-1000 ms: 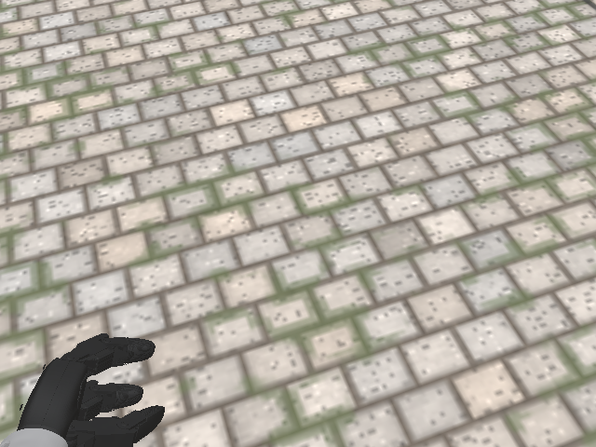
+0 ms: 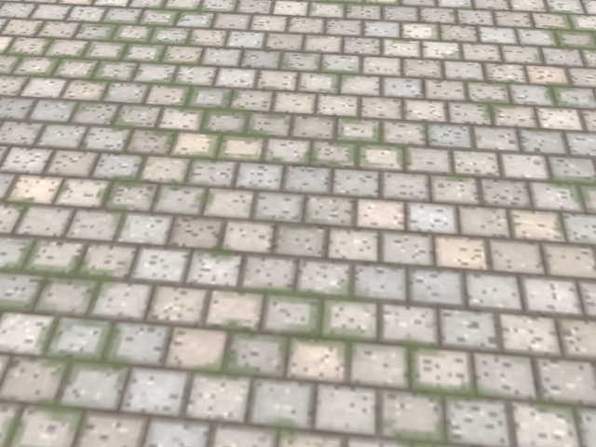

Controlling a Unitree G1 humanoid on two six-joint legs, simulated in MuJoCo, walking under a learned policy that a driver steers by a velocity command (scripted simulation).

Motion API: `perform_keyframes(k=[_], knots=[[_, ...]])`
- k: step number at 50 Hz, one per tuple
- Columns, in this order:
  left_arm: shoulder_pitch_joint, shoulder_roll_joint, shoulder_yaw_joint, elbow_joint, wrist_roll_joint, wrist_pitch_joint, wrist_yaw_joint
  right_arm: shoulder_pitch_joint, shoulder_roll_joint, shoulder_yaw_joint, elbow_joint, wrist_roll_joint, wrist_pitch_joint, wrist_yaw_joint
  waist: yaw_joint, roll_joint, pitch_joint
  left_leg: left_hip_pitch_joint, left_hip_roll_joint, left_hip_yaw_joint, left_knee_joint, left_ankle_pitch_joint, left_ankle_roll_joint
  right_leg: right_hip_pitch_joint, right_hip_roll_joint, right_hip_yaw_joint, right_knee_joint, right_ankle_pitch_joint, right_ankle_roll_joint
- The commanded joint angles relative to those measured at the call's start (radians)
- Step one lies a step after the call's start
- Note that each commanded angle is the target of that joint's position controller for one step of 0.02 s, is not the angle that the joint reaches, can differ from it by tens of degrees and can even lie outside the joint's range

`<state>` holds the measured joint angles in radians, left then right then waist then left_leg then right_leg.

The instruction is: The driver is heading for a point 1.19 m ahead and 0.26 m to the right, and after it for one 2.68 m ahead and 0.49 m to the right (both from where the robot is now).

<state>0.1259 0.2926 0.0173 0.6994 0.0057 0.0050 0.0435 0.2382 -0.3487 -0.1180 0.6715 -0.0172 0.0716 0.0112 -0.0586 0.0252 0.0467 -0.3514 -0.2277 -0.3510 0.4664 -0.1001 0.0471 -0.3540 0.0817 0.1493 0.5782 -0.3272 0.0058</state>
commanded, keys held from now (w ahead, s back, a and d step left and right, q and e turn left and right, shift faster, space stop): q+shift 0.02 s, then e+shift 0.76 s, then q+shift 0.22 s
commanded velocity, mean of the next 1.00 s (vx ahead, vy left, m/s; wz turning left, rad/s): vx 0.01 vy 0.00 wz -0.34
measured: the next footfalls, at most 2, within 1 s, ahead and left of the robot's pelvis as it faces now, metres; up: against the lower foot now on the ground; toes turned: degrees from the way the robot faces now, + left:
right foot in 0.02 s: +0.08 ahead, -0.12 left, +0.00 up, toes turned +11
left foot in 0.46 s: +0.03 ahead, +0.06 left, +0.00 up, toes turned -14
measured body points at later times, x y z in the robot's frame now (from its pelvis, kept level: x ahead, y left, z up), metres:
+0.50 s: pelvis +0.01 -0.02 +0.00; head +0.05 -0.02 +0.45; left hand +0.10 +0.26 -0.12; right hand +0.14 -0.31 -0.09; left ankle -0.01 +0.07 -0.74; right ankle +0.03 -0.13 -0.72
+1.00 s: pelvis +0.00 -0.07 +0.00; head +0.02 -0.11 +0.45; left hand +0.28 +0.06 -0.08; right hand -0.09 -0.32 -0.14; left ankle +0.00 +0.07 -0.69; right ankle -0.04 -0.15 -0.74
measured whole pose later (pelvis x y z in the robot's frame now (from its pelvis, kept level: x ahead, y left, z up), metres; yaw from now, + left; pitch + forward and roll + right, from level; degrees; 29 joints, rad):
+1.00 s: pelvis +0.00 -0.07 +0.00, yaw -25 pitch +0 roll +0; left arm 0.07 0.22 0.00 0.69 0.02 0.04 0.01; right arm 0.32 -0.29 -0.03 0.80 0.00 0.06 0.00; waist -0.07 0.05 0.08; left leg -0.30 0.03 0.03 0.85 -0.54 0.00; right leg -0.23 0.01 -0.06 0.50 -0.26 -0.05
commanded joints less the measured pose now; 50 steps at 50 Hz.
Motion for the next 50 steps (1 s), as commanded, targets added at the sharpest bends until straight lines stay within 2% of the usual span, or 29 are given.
perform_keyframes(k=[1,2,3,4,5,8,9,10,12,13,18,21,22,23,24,25,26,27,28,31,36,39,42,44,45,46,47,48,50], knots=[[0.068,0.156,0.044,-0.056,0.005,-0.03,0.025,-0.006,-0.076,-0.014,-0.071,0.016,-0.019,0.0,0.043,0.026,-0.126,-0.06,0.127,-0.197,-0.014,-0.422,-0.031,0.271,-0.142,0.103,-0.338,0.007,-0.053],[0.041,0.255,0.06,-0.083,0.023,-0.022,0.023,0.021,-0.028,-0.001,-0.088,0.025,-0.023,-0.008,0.03,-0.196,-0.14,-0.175,-0.01,0.082,0.26,-0.475,-0.082,0.297,-0.42,0.4,-0.41,-0.065,-0.162],[0.001,0.224,0.056,-0.083,0.041,-0.015,0.013,0.016,-0.128,-0.019,-0.071,-0.02,-0.03,-0.011,0.027,-0.143,-0.1,-0.205,0.023,0.157,0.456,-0.451,-0.094,0.187,-0.438,0.432,-0.371,0.129,-0.234],[0.017,0.154,0.042,-0.076,0.033,-0.012,0.004,0.017,-0.135,-0.021,-0.058,-0.021,-0.032,-0.008,0.018,-0.111,-0.112,-0.151,0.062,0.151,0.549,-0.413,-0.096,0.153,-0.404,0.351,-0.311,0.312,-0.247],[0.004,0.111,0.031,-0.069,0.021,-0.012,-0.007,0.035,-0.109,-0.01,-0.039,-0.017,-0.029,-0.003,0.008,-0.089,-0.104,-0.12,0.063,0.143,0.598,-0.367,-0.092,0.133,-0.328,0.244,-0.272,0.417,-0.22],[0.024,0.054,0.006,-0.046,0.015,-0.024,-0.021,0.035,-0.034,0.029,-0.01,-0.005,-0.007,0.0,0.018,-0.159,-0.113,-0.05,0.061,0.149,0.552,-0.344,-0.099,0.149,-0.217,0.122,-0.231,0.617,-0.17],[0.036,0.06,0.006,-0.028,0.011,-0.024,-0.024,0.014,-0.024,0.041,-0.014,-0.004,0.0,-0.003,0.013,-0.185,-0.104,-0.041,0.095,0.207,0.445,-0.349,-0.105,0.18,-0.191,0.126,-0.229,0.61,-0.154],[0.058,0.107,0.024,-0.019,0.007,-0.018,-0.027,-0.019,-0.037,0.043,-0.023,-0.003,0.006,-0.009,0.025,-0.22,-0.088,-0.059,0.125,0.289,0.365,-0.368,-0.113,0.225,-0.174,0.157,-0.222,0.598,-0.149],[0.154,0.195,0.066,0.0,0.005,0.0,-0.036,-0.091,-0.055,0.045,-0.037,0.009,0.006,-0.025,0.082,-0.242,-0.075,-0.096,0.113,0.313,0.297,-0.408,-0.115,0.306,-0.184,0.253,-0.196,0.619,-0.162],[0.183,0.207,0.077,0.008,0.004,0.005,-0.039,-0.107,-0.058,0.048,-0.043,0.017,0.004,-0.031,0.091,-0.24,-0.082,-0.104,0.112,0.3,0.273,-0.401,-0.11,0.34,-0.194,0.292,-0.187,0.642,-0.168],[0.185,0.194,0.107,0.024,-0.001,0.012,-0.043,-0.121,-0.052,0.063,-0.052,0.031,-0.034,-0.054,0.078,-0.205,-0.142,-0.046,0.114,0.252,0.174,-0.372,-0.07,0.379,-0.202,0.417,-0.188,0.652,-0.187],[0.118,0.182,0.118,0.015,-0.005,0.027,-0.051,-0.056,-0.034,0.07,-0.033,0.028,-0.048,-0.066,0.033,-0.172,-0.143,0.137,0.113,0.257,-0.019,-0.263,-0.042,0.234,-0.155,0.423,-0.185,0.485,-0.144],[0.078,0.17,0.117,0.004,-0.012,0.031,-0.051,-0.003,-0.041,0.068,-0.014,0.02,-0.054,-0.073,0.002,-0.151,-0.139,0.281,0.144,0.252,-0.154,-0.159,-0.029,0.108,-0.109,0.392,-0.163,0.346,-0.093],[0.105,0.113,0.105,-0.003,-0.017,0.031,-0.048,-0.004,-0.106,0.053,-0.012,0.005,-0.057,-0.082,0.025,-0.015,-0.136,0.419,0.316,0.11,-0.245,-0.171,0.017,-0.071,-0.018,0.289,-0.045,0.027,-0.026],[0.177,0.058,0.095,-0.012,-0.013,0.03,-0.04,-0.092,-0.18,0.046,-0.056,0.001,-0.048,-0.084,0.066,0.191,-0.118,0.424,0.592,-0.139,-0.272,-0.113,0.113,-0.237,0.126,0.043,0.202,-0.25,0.009],[0.15,0.165,0.116,0.0,0.022,0.035,-0.035,-0.103,-0.145,0.049,-0.051,-0.013,-0.041,-0.077,0.057,0.128,-0.052,0.247,0.644,-0.088,-0.25,0.047,0.194,-0.23,0.023,-0.023,0.383,-0.247,0.017],[0.156,0.181,0.126,0.017,0.025,0.042,-0.039,-0.141,-0.064,0.072,-0.061,-0.01,-0.044,-0.072,0.091,0.069,-0.021,0.196,0.577,0.005,-0.229,0.138,0.187,-0.184,-0.001,-0.027,0.478,-0.198,0.013],[0.179,0.167,0.126,0.038,0.028,0.054,-0.048,-0.179,-0.025,0.084,-0.066,-0.01,-0.046,-0.068,0.114,0.056,0.005,0.167,0.501,0.12,-0.207,0.199,0.153,-0.179,-0.005,-0.039,0.555,-0.141,0.017],[0.2,0.16,0.124,0.046,0.025,0.065,-0.061,-0.19,-0.021,0.087,-0.073,-0.013,-0.049,-0.07,0.124,0.087,-0.007,0.191,0.453,0.195,-0.185,0.249,0.129,-0.19,-0.01,-0.055,0.615,-0.098,0.024],[0.15,0.132,0.104,0.022,0.008,0.072,-0.086,-0.106,-0.042,0.08,-0.055,-0.014,-0.051,-0.07,0.078,0.109,-0.014,0.279,0.433,0.298,-0.14,0.421,0.131,-0.251,-0.043,-0.116,0.6,-0.06,0.057],[0.026,0.093,0.078,-0.051,0.003,0.076,-0.109,0.0,-0.084,0.055,-0.019,-0.016,-0.055,-0.059,0.016,0.123,-0.026,0.392,0.498,0.347,-0.104,0.492,0.15,-0.263,-0.09,-0.167,0.408,-0.07,0.059],[-0.007,0.074,0.068,-0.089,-0.004,0.077,-0.117,-0.011,-0.101,0.044,-0.018,-0.016,-0.061,-0.043,0.02,0.134,-0.039,0.337,0.512,0.419,-0.07,0.502,0.129,-0.142,-0.094,-0.215,0.272,-0.076,0.027],[0.009,0.062,0.06,-0.094,0.0,0.071,-0.098,0.03,-0.119,0.038,0.016,-0.003,-0.068,-0.028,0.021,0.16,-0.07,0.288,0.496,0.397,0.005,0.56,0.124,0.008,-0.032,-0.225,0.106,-0.115,-0.014],[0.114,0.062,0.056,-0.056,0.025,0.051,-0.075,0.004,-0.104,0.049,0.031,0.019,-0.061,-0.021,0.101,0.089,-0.102,0.2,0.452,0.422,0.135,0.472,0.069,0.219,-0.03,-0.186,-0.23,0.153,-0.045],[0.182,0.125,0.062,-0.041,0.05,0.035,-0.059,0.033,-0.024,0.077,0.016,0.026,-0.062,-0.016,0.118,-0.076,-0.202,0.03,0.41,0.45,0.274,0.165,0.004,0.479,-0.244,0.035,-0.303,0.369,-0.08],[0.121,0.155,0.045,-0.057,0.027,0.022,-0.042,0.096,0.116,0.121,-0.002,0.023,-0.052,-0.003,0.065,-0.269,-0.253,-0.059,0.28,0.449,0.315,-0.51,-0.045,0.476,-0.522,0.222,-0.248,0.854,-0.232],[0.149,0.091,0.038,-0.034,0.005,0.017,-0.029,0.043,0.014,0.095,0.031,0.019,-0.029,-0.01,0.134,-0.158,-0.257,0.039,0.293,0.324,0.386,-0.536,-0.049,0.379,-0.48,0.114,-0.216,0.797,-0.287],[0.078,0.093,0.031,-0.027,0.011,0.019,-0.02,0.019,-0.024,0.077,0.024,0.027,-0.024,-0.005,0.094,-0.187,-0.149,-0.02,0.265,0.317,0.453,-0.523,-0.045,0.329,-0.433,0.044,-0.222,0.747,-0.273],[-0.011,0.113,0.035,-0.037,0.007,0.033,-0.001,0.055,-0.09,0.044,0.06,0.012,-0.022,-0.004,0.056,-0.191,-0.049,-0.08,0.253,0.335,0.537,-0.422,-0.052,0.267,-0.355,-0.073,-0.248,0.661,-0.204]])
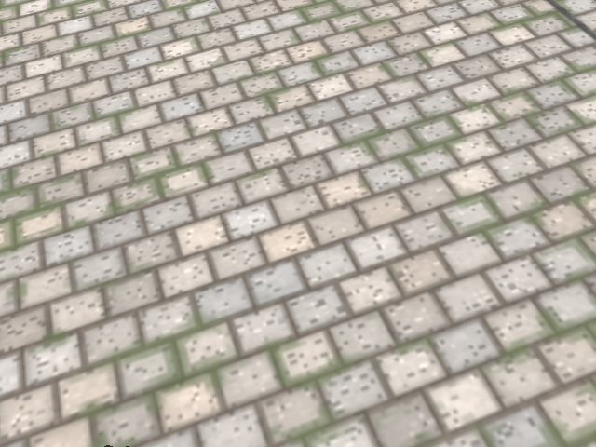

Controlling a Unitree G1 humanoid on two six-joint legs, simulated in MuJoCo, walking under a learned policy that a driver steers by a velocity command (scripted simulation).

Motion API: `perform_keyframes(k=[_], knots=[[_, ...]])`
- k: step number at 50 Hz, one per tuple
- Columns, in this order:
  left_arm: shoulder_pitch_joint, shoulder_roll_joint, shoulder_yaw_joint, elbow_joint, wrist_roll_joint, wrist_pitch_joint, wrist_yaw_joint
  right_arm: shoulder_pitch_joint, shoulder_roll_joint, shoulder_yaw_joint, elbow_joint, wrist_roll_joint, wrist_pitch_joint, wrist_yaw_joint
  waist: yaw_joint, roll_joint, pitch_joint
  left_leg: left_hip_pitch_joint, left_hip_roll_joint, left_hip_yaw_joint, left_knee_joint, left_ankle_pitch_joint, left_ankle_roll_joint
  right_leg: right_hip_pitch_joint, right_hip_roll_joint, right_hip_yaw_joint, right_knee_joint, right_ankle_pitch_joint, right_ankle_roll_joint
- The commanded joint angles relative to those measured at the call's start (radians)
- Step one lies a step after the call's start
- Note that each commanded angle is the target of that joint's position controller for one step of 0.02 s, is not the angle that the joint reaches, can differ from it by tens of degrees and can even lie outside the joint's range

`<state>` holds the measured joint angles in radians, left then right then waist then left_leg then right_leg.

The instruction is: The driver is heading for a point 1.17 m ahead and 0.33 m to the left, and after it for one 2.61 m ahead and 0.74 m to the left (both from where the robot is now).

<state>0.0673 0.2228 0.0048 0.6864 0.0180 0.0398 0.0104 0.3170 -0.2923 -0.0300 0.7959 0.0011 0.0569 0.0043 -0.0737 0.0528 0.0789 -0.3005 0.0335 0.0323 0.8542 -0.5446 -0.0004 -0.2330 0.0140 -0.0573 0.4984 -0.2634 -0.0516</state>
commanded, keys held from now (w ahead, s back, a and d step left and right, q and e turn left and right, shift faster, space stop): q+shift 0.56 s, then e+shift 0.34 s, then w+e+shift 0.10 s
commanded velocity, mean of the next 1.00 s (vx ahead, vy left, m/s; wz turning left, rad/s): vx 0.02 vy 0.00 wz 0.33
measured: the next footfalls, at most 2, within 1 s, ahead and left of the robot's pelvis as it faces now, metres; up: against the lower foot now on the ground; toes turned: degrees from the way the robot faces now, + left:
left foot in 0.40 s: -0.01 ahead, +0.11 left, +0.00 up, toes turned +24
right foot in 0.86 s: +0.09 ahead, -0.04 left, +0.00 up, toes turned +27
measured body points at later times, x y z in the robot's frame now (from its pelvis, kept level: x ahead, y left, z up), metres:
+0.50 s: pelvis -0.02 +0.02 -0.01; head +0.01 +0.07 +0.44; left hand -0.01 +0.33 -0.13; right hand +0.22 -0.20 -0.09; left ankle -0.04 +0.09 -0.74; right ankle +0.01 -0.11 -0.67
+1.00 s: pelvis +0.03 +0.02 +0.00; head +0.06 +0.01 +0.45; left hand -0.03 +0.30 -0.11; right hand +0.27 -0.16 -0.11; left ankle -0.04 +0.12 -0.68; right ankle +0.06 -0.06 -0.74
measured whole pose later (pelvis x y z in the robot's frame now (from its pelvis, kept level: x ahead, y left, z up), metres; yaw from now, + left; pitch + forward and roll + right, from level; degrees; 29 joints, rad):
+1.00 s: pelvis +0.03 +0.02 +0.00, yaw +20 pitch +1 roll +1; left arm 0.34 0.28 0.06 0.77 0.01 0.03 -0.02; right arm 0.15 -0.28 -0.03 0.69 -0.04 0.03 0.00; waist 0.04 0.04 0.03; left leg -0.40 -0.06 -0.03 0.93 -0.45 0.01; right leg -0.24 0.08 0.09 0.48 -0.27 -0.09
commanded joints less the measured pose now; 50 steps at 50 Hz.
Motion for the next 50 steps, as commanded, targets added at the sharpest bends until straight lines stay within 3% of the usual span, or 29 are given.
perform_keyframes(k=[1,3,7,10,13,16,18,19,20,21,22,24,26,27,30,33,36,39,42,43,44,45,46,47,48,50], knots=[[0.043,0.18,0.047,-0.027,-0.007,0.002,0.037,0.021,-0.146,-0.05,-0.041,-0.016,-0.002,0.005,0.062,-0.216,-0.083,-0.125,-0.019,-0.031,0.206,0.056,-0.017,0.132,-0.275,0.091,-0.169,0.619,-0.141],[0.032,0.158,0.043,-0.038,-0.002,0.003,0.038,0.043,-0.115,-0.052,-0.031,-0.011,0.007,0.008,0.059,-0.169,-0.095,-0.139,-0.022,-0.016,0.287,0.091,-0.037,0.118,-0.28,0.045,-0.181,0.532,-0.143],[0.036,0.13,0.041,-0.03,0.011,-0.007,0.047,-0.019,-0.082,-0.056,-0.074,-0.013,0.022,0.022,0.075,-0.188,-0.047,-0.209,0.005,0.007,0.232,0.15,-0.06,0.106,-0.3,0.011,-0.229,0.268,-0.151],[0.055,0.135,0.047,-0.018,0.017,-0.02,0.043,-0.054,-0.057,-0.052,-0.111,-0.02,0.026,0.04,0.082,-0.18,-0.059,-0.197,0.027,0.018,0.108,0.152,-0.051,0.133,-0.33,-0.009,-0.211,0.248,-0.156],[0.06,0.156,0.058,-0.015,0.021,-0.032,0.026,-0.078,-0.049,-0.051,-0.148,-0.016,0.029,0.053,0.081,-0.185,-0.084,-0.116,0.028,0.051,-0.005,0.13,-0.019,0.114,-0.359,-0.046,-0.17,0.297,-0.146],[0.066,0.186,0.073,-0.016,0.013,-0.037,0.005,-0.089,-0.058,-0.058,-0.178,-0.006,0.031,0.057,0.077,-0.189,-0.105,-0.055,0.019,0.082,-0.094,0.109,0.011,0.11,-0.391,-0.072,-0.11,0.329,-0.118],[0.067,0.204,0.083,-0.014,-0.004,-0.032,-0.009,-0.067,-0.058,-0.062,-0.188,-0.009,0.026,0.056,0.048,-0.154,-0.119,0.037,0.0,0.095,-0.236,0.176,0.036,0.074,-0.386,-0.12,-0.007,0.29,-0.062],[0.091,0.202,0.088,-0.003,-0.009,-0.027,-0.015,-0.01,-0.079,-0.07,-0.171,-0.019,0.013,0.047,0.014,-0.072,-0.137,0.142,-0.004,0.034,-0.365,0.293,0.058,0.004,-0.343,-0.16,0.12,0.178,-0.001],[0.12,0.163,0.08,-0.019,-0.011,-0.021,-0.025,0.051,-0.206,-0.099,-0.162,-0.034,-0.003,0.026,-0.001,0.199,-0.123,0.246,0.186,-0.287,-0.538,0.508,0.115,-0.196,-0.222,-0.234,0.409,-0.129,0.076],[0.026,0.118,0.061,-0.109,0.005,-0.008,-0.018,0.081,-0.334,-0.133,-0.173,-0.016,-0.007,0.02,-0.013,0.294,-0.112,0.249,0.359,-0.627,-0.543,0.8,0.302,-0.433,-0.032,-0.078,0.588,-0.458,0.129],[0.004,0.152,0.062,-0.102,0.021,0.002,-0.008,0.102,-0.295,-0.134,-0.174,-0.003,-0.008,0.016,-0.038,0.118,-0.141,0.288,0.344,-0.555,-0.54,0.719,0.34,-0.466,-0.058,0.043,0.688,-0.417,0.13],[0.032,0.155,0.065,-0.076,0.002,-0.011,-0.001,-0.047,-0.21,-0.103,-0.195,-0.008,0.003,-0.001,0.041,0.046,-0.057,0.198,0.208,-0.397,-0.546,0.546,0.267,-0.453,-0.087,0.092,0.64,-0.201,0.113],[0.072,0.179,0.072,-0.055,0.025,-0.015,0.0,-0.127,-0.169,-0.088,-0.222,-0.001,0.002,-0.007,0.07,0.057,-0.091,0.185,0.13,-0.335,-0.521,0.653,0.226,-0.398,-0.066,0.084,0.627,-0.099,0.11],[0.091,0.175,0.071,-0.048,0.026,-0.01,-0.003,-0.115,-0.173,-0.087,-0.22,0.0,-0.003,-0.003,0.073,0.032,-0.119,0.192,0.122,-0.33,-0.506,0.707,0.222,-0.381,-0.054,0.088,0.623,-0.089,0.112],[0.143,0.157,0.063,-0.022,0.006,0.002,-0.005,-0.09,-0.169,-0.083,-0.208,-0.007,-0.015,0.002,0.068,0.022,-0.155,0.228,0.119,-0.306,-0.498,0.744,0.221,-0.358,-0.043,0.072,0.54,-0.083,0.117],[0.143,0.141,0.054,-0.006,0.001,0.012,-0.004,-0.079,-0.118,-0.055,-0.191,-0.021,-0.022,-0.003,0.048,0.065,-0.148,0.202,0.127,-0.275,-0.518,0.713,0.218,-0.278,-0.052,0.054,0.432,-0.083,0.103],[0.141,0.112,0.039,0.017,-0.003,0.017,-0.012,-0.106,-0.064,-0.019,-0.169,-0.039,-0.033,-0.009,0.042,0.07,-0.125,0.112,0.131,-0.226,-0.543,0.596,0.196,-0.104,-0.05,0.047,0.254,-0.08,0.074],[0.135,0.166,0.056,0.007,-0.012,0.013,-0.019,-0.106,-0.147,-0.039,-0.147,-0.038,-0.029,-0.021,0.043,0.078,-0.072,0.112,0.177,-0.24,-0.489,0.638,0.208,-0.1,-0.005,0.032,0.215,-0.141,0.043],[0.19,0.145,0.052,0.011,-0.011,-0.011,-0.025,-0.136,-0.156,-0.046,-0.14,-0.015,-0.022,-0.036,0.089,0.029,-0.073,0.134,0.182,-0.206,-0.38,0.712,0.172,-0.037,0.003,0.023,0.028,-0.038,0.007],[0.196,0.165,0.056,0.007,-0.004,-0.021,-0.024,-0.135,-0.149,-0.047,-0.141,-0.015,-0.025,-0.041,0.095,-0.02,-0.076,0.106,0.137,-0.171,-0.305,0.608,0.126,0.006,-0.028,0.122,-0.073,0.078,-0.015],[0.243,0.253,0.076,0.004,0.011,-0.035,-0.022,-0.138,-0.118,-0.043,-0.17,-0.025,-0.025,-0.042,0.086,-0.193,-0.098,-0.008,0.013,-0.072,-0.077,0.395,0.067,0.078,-0.211,0.42,-0.161,0.302,-0.068],[0.287,0.339,0.108,0.023,-0.008,-0.034,-0.027,-0.2,-0.081,-0.03,-0.218,-0.021,-0.017,-0.045,0.105,-0.36,-0.047,-0.23,-0.166,-0.02,0.052,-0.061,0.017,0.113,-0.355,0.685,-0.194,0.607,-0.227],[0.361,0.309,0.112,0.045,-0.014,-0.033,-0.032,-0.173,-0.092,-0.025,-0.205,-0.043,-0.023,-0.04,0.111,-0.227,-0.116,-0.272,-0.12,-0.11,0.172,-0.097,0.022,0.188,-0.328,0.691,-0.224,0.216,-0.273],[0.325,0.27,0.109,0.042,-0.014,-0.027,-0.033,-0.189,-0.098,-0.028,-0.195,-0.046,-0.032,-0.021,0.105,-0.182,-0.086,-0.308,-0.08,-0.134,0.183,-0.011,0.027,0.16,-0.272,0.655,-0.267,-0.222,-0.255],[0.261,0.241,0.103,0.028,-0.007,-0.017,-0.033,-0.217,-0.115,-0.034,-0.195,-0.041,-0.043,-0.005,0.093,-0.173,-0.039,-0.322,-0.052,-0.123,0.142,0.063,0.022,0.104,-0.221,0.622,-0.321,-0.478,-0.212],[0.244,0.223,0.102,0.018,-0.006,-0.021,-0.027,-0.253,-0.103,-0.03,-0.194,-0.044,-0.061,0.018,0.109,-0.197,-0.024,-0.307,-0.048,-0.09,0.1,0.167,-0.018,0.081,-0.162,0.579,-0.355,-0.419,-0.191]])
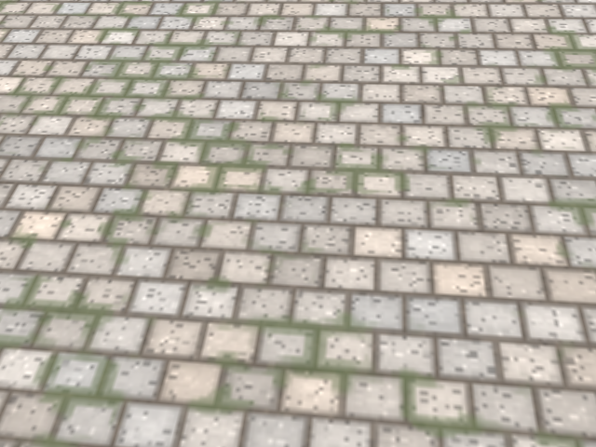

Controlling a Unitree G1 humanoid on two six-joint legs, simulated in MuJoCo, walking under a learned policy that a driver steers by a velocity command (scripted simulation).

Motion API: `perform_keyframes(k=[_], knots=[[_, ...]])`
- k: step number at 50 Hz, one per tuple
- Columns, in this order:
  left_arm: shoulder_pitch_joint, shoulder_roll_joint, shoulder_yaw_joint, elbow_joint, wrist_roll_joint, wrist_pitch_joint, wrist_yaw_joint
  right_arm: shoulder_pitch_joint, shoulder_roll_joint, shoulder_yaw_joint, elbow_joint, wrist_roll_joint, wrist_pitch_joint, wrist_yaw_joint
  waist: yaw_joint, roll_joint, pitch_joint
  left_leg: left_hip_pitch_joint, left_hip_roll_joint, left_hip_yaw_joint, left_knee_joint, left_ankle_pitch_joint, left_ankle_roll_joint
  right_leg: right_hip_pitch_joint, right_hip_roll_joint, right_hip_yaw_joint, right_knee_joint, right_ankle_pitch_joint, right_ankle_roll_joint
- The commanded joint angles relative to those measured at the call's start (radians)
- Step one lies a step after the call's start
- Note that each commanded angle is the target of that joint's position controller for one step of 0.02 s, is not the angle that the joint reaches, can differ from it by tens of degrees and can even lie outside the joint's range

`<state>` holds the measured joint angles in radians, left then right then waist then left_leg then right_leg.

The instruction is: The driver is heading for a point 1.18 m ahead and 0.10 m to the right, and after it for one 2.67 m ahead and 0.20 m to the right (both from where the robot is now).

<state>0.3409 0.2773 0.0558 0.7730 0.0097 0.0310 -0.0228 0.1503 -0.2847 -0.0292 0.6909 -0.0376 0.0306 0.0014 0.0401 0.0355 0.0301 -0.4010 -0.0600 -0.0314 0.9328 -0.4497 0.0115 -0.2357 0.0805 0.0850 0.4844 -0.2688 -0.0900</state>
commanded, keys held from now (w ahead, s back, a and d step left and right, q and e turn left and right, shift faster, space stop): w+e+shift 0.40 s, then w+q+shift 0.60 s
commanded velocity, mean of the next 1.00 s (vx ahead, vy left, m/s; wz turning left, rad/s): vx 0.84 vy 0.00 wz -0.16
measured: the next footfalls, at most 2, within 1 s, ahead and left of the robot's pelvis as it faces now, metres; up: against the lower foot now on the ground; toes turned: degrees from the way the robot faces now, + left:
left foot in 0.24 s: +0.17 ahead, +0.13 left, +0.00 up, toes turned -17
right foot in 0.68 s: +0.41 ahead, -0.25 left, +0.00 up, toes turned -22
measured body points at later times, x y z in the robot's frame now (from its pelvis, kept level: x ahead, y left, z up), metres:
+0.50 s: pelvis +0.19 +0.00 +0.00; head +0.21 +0.01 +0.45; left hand +0.49 +0.15 -0.08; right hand +0.09 -0.28 -0.10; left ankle +0.13 +0.14 -0.74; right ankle +0.19 -0.16 -0.64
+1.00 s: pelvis +0.55 -0.18 -0.01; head +0.57 -0.18 +0.44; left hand +0.56 +0.11 -0.14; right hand +0.70 -0.47 -0.10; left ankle +0.74 -0.10 -0.66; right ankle +0.38 -0.24 -0.74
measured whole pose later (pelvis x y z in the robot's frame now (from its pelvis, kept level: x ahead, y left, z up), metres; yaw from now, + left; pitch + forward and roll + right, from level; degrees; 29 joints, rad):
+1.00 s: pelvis +0.55 -0.18 -0.01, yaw -7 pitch +1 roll -2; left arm 0.47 0.30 0.06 0.90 0.02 -0.11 0.00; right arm 0.09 -0.32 -0.05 0.72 -0.02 -0.01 0.08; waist 0.04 0.04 0.02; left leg -0.83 0.10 0.08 1.02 0.00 0.11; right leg 0.14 0.03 -0.25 0.22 -0.38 -0.01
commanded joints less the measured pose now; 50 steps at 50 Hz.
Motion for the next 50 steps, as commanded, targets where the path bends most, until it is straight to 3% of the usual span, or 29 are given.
perform_keyframes(k=[1,3,8,10,11,12,13,14,15,16,17,18,20,23,26,28,30,32,33,34,35,36,37,38,39,41,43,46,50], knots=[[-0.006,0.171,0.055,-0.062,0.001,-0.017,0.005,-0.098,-0.097,-0.026,-0.087,-0.007,-0.041,0.026,0.006,-0.147,0.006,-0.203,0.041,-0.02,-0.006,0.107,-0.048,0.099,-0.212,0.42,-0.331,-0.36,-0.149],[0.029,0.193,0.068,-0.052,-0.003,-0.03,0.003,-0.127,-0.078,-0.018,-0.093,-0.005,-0.051,0.03,0.025,-0.118,-0.018,-0.211,0.034,-0.016,-0.087,0.13,-0.072,0.133,-0.193,0.414,-0.305,-0.306,-0.152],[-0.024,0.22,0.084,-0.086,-0.002,-0.044,-0.006,-0.184,-0.081,-0.006,-0.124,0.018,-0.064,0.018,0.03,-0.17,-0.012,-0.085,0.009,-0.013,-0.308,0.115,-0.089,0.014,-0.154,0.441,-0.241,-0.257,-0.142],[-0.109,0.217,0.085,-0.118,0.001,-0.044,-0.012,-0.105,-0.092,-0.009,-0.109,0.038,-0.073,0.004,-0.025,-0.165,-0.022,0.139,-0.003,-0.012,-0.419,0.154,-0.073,-0.14,-0.129,0.444,-0.209,-0.228,-0.107],[-0.154,0.206,0.081,-0.132,0.003,-0.044,-0.011,-0.018,-0.105,-0.015,-0.084,0.044,-0.081,-0.009,-0.08,-0.131,-0.031,0.309,0.005,-0.008,-0.494,0.223,-0.058,-0.248,-0.101,0.432,-0.151,-0.241,-0.078],[-0.168,0.17,0.07,-0.139,0.002,-0.052,-0.009,0.094,-0.154,-0.031,-0.055,0.038,-0.091,-0.026,-0.133,-0.071,-0.061,0.512,0.052,-0.019,-0.511,0.21,-0.04,-0.39,-0.054,0.38,-0.037,-0.28,-0.039],[-0.166,0.095,0.046,-0.154,-0.009,-0.071,-0.004,0.218,-0.238,-0.054,-0.039,0.015,-0.103,-0.043,-0.184,0.092,-0.129,0.67,0.256,-0.225,-0.592,-0.019,-0.004,-0.511,0.035,0.241,0.229,-0.337,-0.001],[-0.199,0.038,0.02,-0.215,-0.03,-0.078,-0.005,0.232,-0.343,-0.076,-0.043,-0.016,-0.099,-0.046,-0.169,0.273,-0.164,0.669,0.502,-0.692,-0.768,-0.417,0.068,-0.671,0.091,0.097,0.487,-0.284,0.016],[-0.194,0.09,0.02,-0.208,-0.007,-0.067,0.001,0.142,-0.285,-0.07,-0.058,-0.027,-0.098,-0.037,-0.11,0.135,-0.102,0.563,0.528,-0.709,-0.755,-0.426,0.101,-0.696,-0.049,0.067,0.645,-0.16,0.016],[-0.215,0.129,0.031,-0.194,0.015,-0.061,-0.011,0.117,-0.206,-0.049,-0.072,-0.015,-0.1,-0.03,-0.103,0.04,-0.068,0.503,0.472,-0.576,-0.724,-0.347,0.091,-0.69,-0.072,0.046,0.688,-0.092,0.017],[-0.204,0.13,0.032,-0.184,0.026,-0.057,-0.029,0.115,-0.173,-0.037,-0.069,-0.011,-0.104,-0.025,-0.09,0.024,-0.05,0.465,0.412,-0.43,-0.729,-0.231,0.073,-0.672,-0.098,0.035,0.702,-0.044,0.027],[-0.201,0.131,0.034,-0.18,0.034,-0.05,-0.048,0.129,-0.161,-0.032,-0.057,-0.005,-0.109,-0.025,-0.084,0.055,-0.041,0.442,0.369,-0.329,-0.744,-0.156,0.063,-0.66,-0.119,0.015,0.728,-0.01,0.035],[-0.225,0.116,0.025,-0.189,0.032,-0.036,-0.071,0.183,-0.151,-0.031,-0.026,0.002,-0.122,-0.017,-0.093,0.082,-0.012,0.425,0.324,-0.188,-0.767,-0.011,0.052,-0.687,-0.138,-0.014,0.803,0.059,0.043],[-0.283,0.074,0.004,-0.206,0.034,-0.045,-0.068,0.279,-0.11,-0.023,0.031,-0.002,-0.15,0.004,-0.099,0.044,0.047,0.382,0.305,-0.147,-0.806,0.047,0.096,-0.711,-0.09,0.067,0.744,0.124,0.036],[-0.405,0.094,-0.004,-0.251,0.039,-0.056,-0.072,0.299,-0.11,-0.022,0.067,0.009,-0.155,0.006,-0.092,0.043,0.112,0.36,0.288,-0.063,-0.86,0.212,0.134,-0.685,-0.071,0.02,0.507,0.153,0.05],[-0.478,0.077,-0.024,-0.273,0.041,-0.065,-0.087,0.313,-0.113,-0.021,0.095,0.022,-0.15,0.007,-0.096,0.06,0.115,0.304,0.268,-0.033,-0.923,0.384,0.143,-0.506,-0.116,-0.146,0.308,0.187,0.042],[-0.489,0.052,-0.039,-0.272,0.032,-0.075,-0.084,0.334,-0.164,-0.032,0.128,0.022,-0.144,0.008,-0.096,0.077,0.106,0.307,0.284,-0.008,-0.894,0.653,0.144,-0.331,-0.093,-0.175,0.21,0.135,0.02],[-0.341,0.094,-0.022,-0.233,0.03,-0.082,-0.051,0.345,-0.228,-0.045,0.161,0.019,-0.138,0.004,-0.007,0.11,-0.014,0.377,0.299,0.018,-0.649,1.187,0.137,-0.105,-0.016,-0.178,0.165,0.006,-0.006],[-0.125,0.131,-0.003,-0.168,0.031,-0.09,-0.028,0.32,-0.248,-0.05,0.167,0.027,-0.133,0.001,0.11,0.109,-0.123,0.309,0.279,0.034,-0.41,1.231,0.124,0.158,0.002,-0.161,0.096,0.034,-0.018],[0.067,0.197,0.025,-0.11,0.05,-0.096,-0.003,0.289,-0.228,-0.045,0.15,0.032,-0.138,0.003,0.208,0.089,-0.236,0.074,0.227,0.045,-0.116,0.955,0.11,0.477,-0.113,-0.053,0.105,0.003,-0.022],[0.148,0.308,0.051,-0.099,0.082,-0.108,0.016,0.355,-0.035,-0.006,0.093,0.046,-0.142,0.017,0.138,-0.215,-0.42,-0.244,0.087,0.026,0.284,0.05,0.099,0.756,-0.462,0.399,0.014,-0.453,-0.051],[0.167,0.306,0.051,-0.109,0.063,-0.103,0.018,0.308,-0.094,-0.022,0.07,0.062,-0.139,0.017,0.158,-0.205,-0.49,-0.298,0.056,-0.086,0.438,0.007,0.126,0.646,-0.548,0.702,-0.185,-0.6,-0.051],[0.07,0.241,0.038,-0.084,0.057,-0.101,0.018,0.227,-0.121,-0.037,0.056,0.059,-0.126,0.016,0.099,-0.144,-0.279,-0.374,0.106,-0.079,0.471,0.123,0.128,0.496,-0.489,0.562,-0.198,-0.541,-0.037],[-0.004,0.168,0.022,-0.082,0.048,-0.106,0.017,0.212,-0.088,-0.026,0.06,0.049,-0.122,0.023,0.055,-0.114,-0.135,-0.374,0.148,-0.053,0.419,0.196,0.117,0.342,-0.453,0.408,-0.215,-0.366,-0.036],[-0.051,0.129,0.013,-0.077,0.045,-0.111,0.017,0.222,-0.068,-0.025,0.08,0.041,-0.11,0.031,0.013,-0.121,-0.078,-0.335,0.17,-0.047,0.384,0.215,0.101,0.242,-0.409,0.291,-0.243,-0.234,-0.023],[-0.055,0.079,0.0,-0.051,0.026,-0.125,0.02,0.256,-0.033,-0.024,0.098,0.02,-0.072,0.045,-0.045,-0.158,-0.026,-0.289,0.197,-0.038,0.374,0.217,0.075,0.123,-0.375,0.137,-0.298,-0.135,-0.014],[-0.036,0.052,-0.004,-0.014,0.006,-0.148,0.013,0.171,-0.011,-0.022,0.068,0.015,-0.046,0.056,-0.06,-0.138,0.047,-0.364,0.214,-0.026,0.365,0.258,0.068,0.103,-0.357,0.011,-0.347,0.001,0.0],[-0.032,0.024,-0.011,0.016,0.011,-0.166,0.01,0.041,0.001,-0.012,0.015,0.016,-0.037,0.072,-0.074,-0.138,0.107,-0.392,0.197,0.029,0.26,0.41,0.072,0.067,-0.289,-0.204,-0.384,0.228,0.028],[-0.006,0.082,-0.003,0.045,0.013,-0.171,0.03,-0.107,-0.017,0.004,-0.041,0.015,-0.044,0.097,-0.075,-0.066,0.144,-0.287,0.147,0.156,-0.063,0.534,0.123,0.124,-0.264,-0.365,-0.412,0.559,0.055]])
